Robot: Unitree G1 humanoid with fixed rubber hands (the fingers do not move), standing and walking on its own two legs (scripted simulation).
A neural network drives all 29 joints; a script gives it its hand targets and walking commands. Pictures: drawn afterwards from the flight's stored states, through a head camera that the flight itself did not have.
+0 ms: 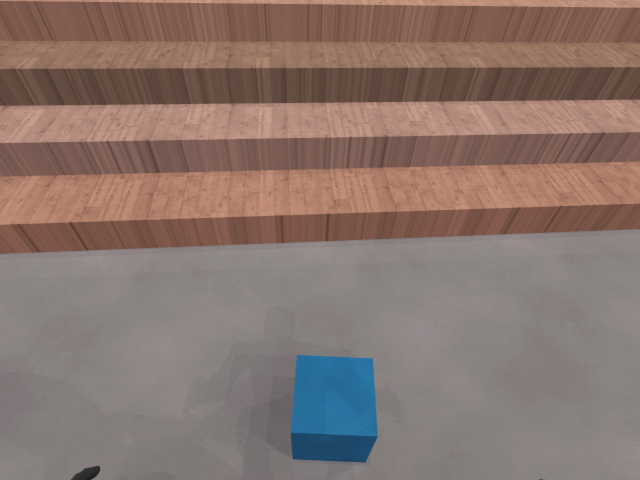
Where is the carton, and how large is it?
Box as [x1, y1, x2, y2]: [291, 355, 377, 461]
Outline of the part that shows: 297,355 291,424 293,458 365,461 377,436 372,358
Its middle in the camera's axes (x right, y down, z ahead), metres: +0.03 +0.48 +1.10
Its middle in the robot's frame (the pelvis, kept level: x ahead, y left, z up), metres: +0.44 -0.04 -0.66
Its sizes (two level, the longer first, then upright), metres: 0.210 0.200 0.250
